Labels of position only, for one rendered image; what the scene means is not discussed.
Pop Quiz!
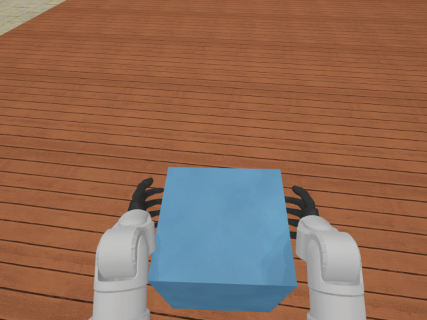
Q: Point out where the right robot hand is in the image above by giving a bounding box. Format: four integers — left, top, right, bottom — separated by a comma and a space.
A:
285, 185, 319, 239

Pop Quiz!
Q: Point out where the left robot forearm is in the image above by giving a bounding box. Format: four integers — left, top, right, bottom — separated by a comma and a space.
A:
88, 209, 156, 320

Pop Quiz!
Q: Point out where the carton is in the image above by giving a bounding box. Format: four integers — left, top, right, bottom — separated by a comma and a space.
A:
148, 167, 298, 313

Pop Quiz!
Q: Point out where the right robot forearm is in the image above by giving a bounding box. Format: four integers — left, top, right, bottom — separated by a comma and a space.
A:
296, 215, 366, 320

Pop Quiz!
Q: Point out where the left robot hand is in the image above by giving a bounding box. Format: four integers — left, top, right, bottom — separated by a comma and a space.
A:
127, 178, 164, 228

